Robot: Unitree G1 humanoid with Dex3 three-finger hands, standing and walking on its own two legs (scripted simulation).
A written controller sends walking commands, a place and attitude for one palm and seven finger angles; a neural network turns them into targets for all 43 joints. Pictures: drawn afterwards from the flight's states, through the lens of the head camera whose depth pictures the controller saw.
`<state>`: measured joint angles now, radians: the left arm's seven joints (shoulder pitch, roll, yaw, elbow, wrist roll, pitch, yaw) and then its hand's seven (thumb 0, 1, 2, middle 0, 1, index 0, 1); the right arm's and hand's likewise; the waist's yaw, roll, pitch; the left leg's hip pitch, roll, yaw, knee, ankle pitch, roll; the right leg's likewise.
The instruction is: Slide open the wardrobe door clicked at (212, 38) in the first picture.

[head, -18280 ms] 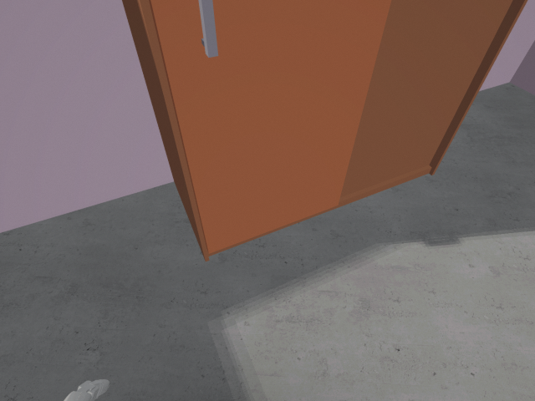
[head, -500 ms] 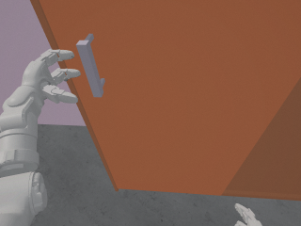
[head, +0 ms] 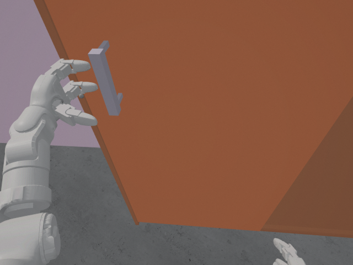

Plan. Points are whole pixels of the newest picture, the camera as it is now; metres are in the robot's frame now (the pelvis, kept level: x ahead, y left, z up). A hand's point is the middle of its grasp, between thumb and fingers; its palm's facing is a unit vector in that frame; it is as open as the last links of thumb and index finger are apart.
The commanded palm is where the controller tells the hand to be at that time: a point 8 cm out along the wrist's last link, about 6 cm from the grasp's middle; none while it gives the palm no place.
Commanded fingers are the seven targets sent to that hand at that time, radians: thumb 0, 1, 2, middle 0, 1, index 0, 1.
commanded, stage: move the hooked fingers beside the handle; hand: left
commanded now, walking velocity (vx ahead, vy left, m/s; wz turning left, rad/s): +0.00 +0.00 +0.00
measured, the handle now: (109, 79) +0.45 +0.18 +0.22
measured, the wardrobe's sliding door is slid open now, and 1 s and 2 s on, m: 0.00 0.00 0.00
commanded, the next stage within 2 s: feel for the door with the fingertips in 0.64 s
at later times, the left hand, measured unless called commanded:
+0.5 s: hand (69, 94) +0.39 +0.24 +0.22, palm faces +0.03 -1.00 -0.04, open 14.0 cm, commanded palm +0.36 +0.29 +0.22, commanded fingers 0.00 -0.50 0.30 -0.30 -1.20 -0.30 -1.20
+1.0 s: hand (85, 95) +0.38 +0.20 +0.23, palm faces -0.05 -1.00 -0.01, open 14.0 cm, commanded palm +0.35 +0.26 +0.22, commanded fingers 0.00 -0.50 0.30 -0.30 -1.20 -0.30 -1.20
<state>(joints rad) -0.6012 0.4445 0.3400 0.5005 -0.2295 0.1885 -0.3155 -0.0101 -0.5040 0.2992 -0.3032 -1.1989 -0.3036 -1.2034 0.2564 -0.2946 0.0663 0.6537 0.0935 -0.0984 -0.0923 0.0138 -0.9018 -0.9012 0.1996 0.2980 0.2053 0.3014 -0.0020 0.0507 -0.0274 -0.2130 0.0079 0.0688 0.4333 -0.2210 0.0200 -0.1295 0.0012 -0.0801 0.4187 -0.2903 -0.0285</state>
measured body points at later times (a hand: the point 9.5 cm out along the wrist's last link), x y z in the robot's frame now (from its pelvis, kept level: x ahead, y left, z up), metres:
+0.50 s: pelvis +0.00 +0.00 +0.00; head -0.01 -0.02 +0.45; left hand +0.38 +0.30 +0.22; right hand +0.14 -0.26 -0.10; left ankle +0.01 +0.11 -0.74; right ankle -0.04 -0.10 -0.74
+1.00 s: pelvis -0.01 +0.01 +0.00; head -0.02 -0.01 +0.45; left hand +0.38 +0.26 +0.23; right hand +0.15 -0.24 -0.10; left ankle +0.01 +0.11 -0.74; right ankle -0.04 -0.10 -0.74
